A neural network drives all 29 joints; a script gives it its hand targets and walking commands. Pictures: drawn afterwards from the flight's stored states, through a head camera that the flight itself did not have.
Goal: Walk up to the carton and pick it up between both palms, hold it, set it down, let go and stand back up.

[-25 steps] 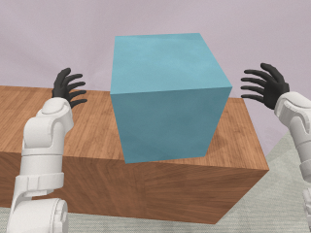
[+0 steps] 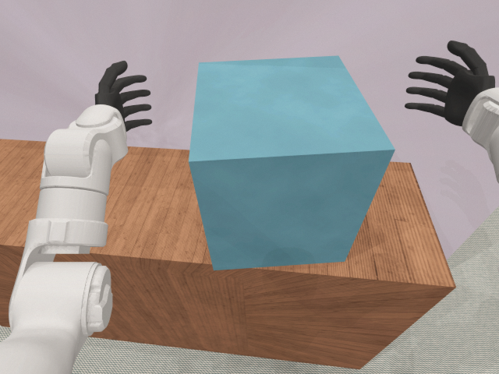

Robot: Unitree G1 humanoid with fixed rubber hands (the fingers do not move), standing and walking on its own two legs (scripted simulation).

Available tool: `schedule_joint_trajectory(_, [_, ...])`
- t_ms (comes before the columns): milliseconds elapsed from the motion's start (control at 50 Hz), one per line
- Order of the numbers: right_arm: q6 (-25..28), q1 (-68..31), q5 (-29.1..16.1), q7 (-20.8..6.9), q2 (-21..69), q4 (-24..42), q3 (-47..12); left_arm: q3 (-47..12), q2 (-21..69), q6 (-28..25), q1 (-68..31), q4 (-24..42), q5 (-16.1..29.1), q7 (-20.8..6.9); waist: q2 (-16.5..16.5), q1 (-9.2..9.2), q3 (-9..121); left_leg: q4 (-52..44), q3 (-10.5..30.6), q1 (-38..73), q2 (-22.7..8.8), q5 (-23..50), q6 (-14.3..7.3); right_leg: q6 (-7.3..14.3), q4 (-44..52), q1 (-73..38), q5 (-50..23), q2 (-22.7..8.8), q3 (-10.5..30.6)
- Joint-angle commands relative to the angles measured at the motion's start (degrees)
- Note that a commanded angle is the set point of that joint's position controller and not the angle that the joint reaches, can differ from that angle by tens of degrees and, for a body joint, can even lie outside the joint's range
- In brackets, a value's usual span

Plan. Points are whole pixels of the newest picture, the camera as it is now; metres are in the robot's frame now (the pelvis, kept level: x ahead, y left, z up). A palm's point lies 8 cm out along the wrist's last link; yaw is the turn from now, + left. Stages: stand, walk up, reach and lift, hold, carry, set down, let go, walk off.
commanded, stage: reach and lift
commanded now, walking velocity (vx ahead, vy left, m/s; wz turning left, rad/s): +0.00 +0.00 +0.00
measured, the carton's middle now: (274, 165) +0.50 +0.03 +0.07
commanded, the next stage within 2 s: none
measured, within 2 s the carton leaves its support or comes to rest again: neither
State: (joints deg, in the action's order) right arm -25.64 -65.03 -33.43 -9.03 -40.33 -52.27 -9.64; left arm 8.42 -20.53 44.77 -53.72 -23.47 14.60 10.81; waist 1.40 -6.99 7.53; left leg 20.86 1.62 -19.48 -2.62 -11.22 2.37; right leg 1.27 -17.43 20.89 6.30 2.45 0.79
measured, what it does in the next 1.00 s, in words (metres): stands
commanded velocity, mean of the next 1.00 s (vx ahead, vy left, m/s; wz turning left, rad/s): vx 0.00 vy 0.00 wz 0.00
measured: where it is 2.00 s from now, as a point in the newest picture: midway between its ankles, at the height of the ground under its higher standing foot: outside the picture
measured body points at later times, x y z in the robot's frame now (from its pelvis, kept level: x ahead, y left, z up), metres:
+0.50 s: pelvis +0.00 -0.01 +0.00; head +0.04 -0.01 +0.45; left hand +0.43 +0.28 +0.25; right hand +0.51 -0.21 +0.27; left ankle -0.02 +0.14 -0.75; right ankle +0.01 -0.11 -0.75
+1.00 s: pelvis -0.01 +0.00 -0.01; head +0.06 -0.01 +0.43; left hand +0.44 +0.26 +0.15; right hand +0.52 -0.16 +0.15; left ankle -0.02 +0.14 -0.75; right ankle +0.01 -0.11 -0.75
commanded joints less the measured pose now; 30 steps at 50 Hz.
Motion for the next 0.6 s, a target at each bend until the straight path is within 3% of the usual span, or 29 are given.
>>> schedule_joint_trajectory(0, [1.63,-30.69,-0.56,-0.44,-11.15,4.04,3.23,2.27,-12.16,-1.89,-29.19,7.27,0.89,0.5,-4.41,-0.46,30.32,-0.35,-2.2,2.07,1.85,21.81,0.73,-1.1,-4.39,-24.55,-23.9,0.28,0.26])
schedule_joint_trajectory(20, [1.45,-34.04,-1.26,-0.37,-10.78,6.79,1.36,4.41,-13.86,-2.04,-31.16,7.08,0.76,0.61,-7.31,-2.56,31.79,-0.32,-3.17,1.38,2.95,19.66,-0.01,-1.63,-4.83,-25.64,-25.14,-0.27,0.69])
schedule_joint_trajectory(40, [1.49,-35.42,-0.27,-0.48,-10.99,4.06,2.59,2.27,-13.4,-3.4,-34.72,5.89,1.08,0.93,-6.04,-1.49,33.04,-0.92,-3.38,1.55,2.25,18.29,0.17,-1.5,-4.86,-24.26,-23.51,-0.08,0.56])
schedule_joint_trajectory(60, [1.36,-38.76,-0.86,-0.62,-10.71,4.92,1.83,3.18,-14.65,-3.31,-35.87,5.13,1.44,0.94,-8.09,-3.01,34.44,-0.92,-3.39,0.47,2.06,17.92,-0.17,-1.72,-4.99,-24.67,-22.9,-0.11,0.35])
schedule_joint_trajectory(100, [1.64,-40.47,0.15,-0.14,-9.81,2.88,2.48,2.57,-14.55,-4.25,-39.37,3.61,2.2,1.63,-6.49,-2.85,37.64,-0.45,-3.4,-2.45,2.39,17.59,-0.4,-1.88,-6.06,-26.38,-24.6,-0.6,0.49])
schedule_joint_trajectory(140, [1.87,-38.81,-0.42,-0.81,-10.17,3.33,1.84,1.85,-14.66,-5.08,-36.4,2.66,1.95,1.81,-6.47,-3.19,39.37,-0.01,-3.63,0.23,2.07,19.72,0.42,-1.67,-5.67,-25.84,-24.08,0.13,0.15])
schedule_joint_trajectory(160, [1.97,-39.1,-0.19,-0.47,-10.44,1.66,2.83,0.96,-13.19,-4.79,-36.51,2.29,2.25,1.77,-5.61,-1.89,39.31,0.4,-3.18,0.56,1.98,21.12,0.73,-1.28,-5.76,-25.6,-25.74,-0.06,0.22])
schedule_joint_trajectory(180, [1.82,-39.75,-0.48,-0.23,-11.08,1.32,1.94,1.09,-13.39,-4.51,-35.82,0.79,2.13,1.16,-6.16,-3.26,38.99,-0.21,-3.53,-0.11,1.99,21.25,0.59,-1.72,-5.61,-27.48,-26.7,0.11,0.38])
schedule_joint_trajectory(200, [2.3,-40.96,-0.5,0.01,-11.0,2.03,2.54,1.33,-14.59,-5.31,-39.03,1.97,2.52,1.16,-6.69,-2.12,41.07,0.17,-3.66,-0.86,2.02,21.07,0.51,-2.05,-5.72,-27.83,-27.38,-0.6,0.0])
schedule_joint_trajectory(240, [2.02,-40.07,0.5,0.08,-9.89,-0.82,2.1,-0.14,-14.82,-5.42,-38.99,-4.25,2.42,0.79,-7.98,-1.11,38.08,0.17,-3.68,-1.98,1.91,20.53,0.63,-2.17,-5.62,-27.65,-28.38,0.07,-0.74])
schedule_joint_trajectory(260, [2.05,-41.46,1.18,0.39,-11.07,-1.19,3.32,-0.31,-14.3,-5.34,-40.38,-3.69,2.16,0.8,-6.52,-0.67,37.88,-0.28,-3.59,-2.44,2.19,18.74,0.45,-2.02,-5.27,-26.66,-27.56,-0.49,-0.04])
schedule_joint_trajectory(280, [1.86,-40.84,1.47,0.65,-9.98,-2.99,3.17,-0.24,-14.68,-5.55,-40.48,-6.06,2.55,0.41,-7.14,-0.21,34.96,-1.04,-3.53,-3.53,2.14,17.01,0.33,-2.29,-4.46,-25.49,-25.22,-0.46,0.54])
schedule_joint_trajectory(320, [1.98,-40.28,2.88,0.85,-10.16,-6.5,3.54,-1.54,-12.57,-5.99,-38.77,-9.72,1.06,-0.25,-7.01,-0.39,33.51,-0.75,-3.92,-2.16,1.76,19.47,0.74,-2.13,-4.48,-26.03,-28.46,-0.11,0.17])
schedule_joint_trajectory(340, [2.02,-38.73,2.09,0.7,-9.91,-7.2,3.22,-2.23,-12.2,-6.15,-38.32,-10.29,1.81,-0.41,-5.9,1.05,32.71,-0.45,-3.28,-1.0,1.42,19.77,0.97,-1.54,-4.19,-25.25,-26.7,-0.65,-0.21])
schedule_joint_trajectory(360, [2.13,-38.87,1.98,0.8,-8.68,-7.5,3.28,-2.16,-11.45,-6.59,-38.09,-11.55,1.82,-0.84,-5.6,0.28,32.88,-0.81,-3.32,-1.63,1.91,19.53,0.87,-1.73,-3.68,-24.72,-25.41,-0.63,-0.09])
schedule_joint_trajectory(380, [2.42,-37.9,2.75,0.87,-8.6,-7.46,3.31,-2.68,-12.58,-6.96,-37.44,-12.55,2.05,-1.05,-6.59,0.81,31.93,-1.23,-3.0,-2.51,1.54,18.59,0.65,-1.7,-3.54,-25.04,-24.39,-0.41,-0.35])
schedule_joint_trajectory(440, [3.72,-34.89,3.26,-0.07,-6.34,-12.85,2.3,-4.12,-9.88,-9.62,-34.86,-16.83,0.63,-1.27,-4.51,0.15,27.86,-1.1,-3.04,-1.17,1.73,20.08,0.77,-1.36,-2.74,-22.35,-22.66,-0.37,-1.02])
schedule_joint_trajectory(480, [5.23,-35.57,2.27,-0.73,-3.78,-8.81,1.79,-4.22,-10.36,-12.17,-36.28,-13.19,1.92,-1.26,-4.68,-1.06,32.04,-0.9,-3.77,-1.54,2.19,19.29,0.75,-1.46,-3.17,-23.51,-22.15,-0.85,-0.82])
schedule_joint_trajectory(540, [7.45,-34.5,2.6,-0.74,-3.37,-9.96,1.68,-4.6,-8.84,-15.2,-33.73,-16.13,0.87,-1.22,-3.31,-1.34,29.43,-1.04,-2.6,-2.69,1.99,18.89,0.59,-1.61,-3.79,-22.18,-21.93,-1.05,-0.72])
schedule_joint_trajectory(560, [8.07,-33.54,3.38,-0.91,-2.85,-8.65,2.6,-3.95,-9.31,-16.41,-34.66,-12.16,0.49,-0.92,-2.86,-1.44,32.86,-0.78,-3.07,-2.27,2.35,18.62,0.65,-1.52,-3.78,-23.42,-22.3,-0.89,-0.53])
schedule_joint_trajectory(580, [9.1,-33.96,3.57,-0.64,-3.1,-5.93,1.76,-3.83,-9.11,-17.26,-33.88,-12.66,0.89,-0.89,-3.6,-2.71,33.34,-0.48,-3.34,-3.17,2.6,19.12,0.53,-1.84,-4.17,-24.19,-23.08,-1.15,-0.5])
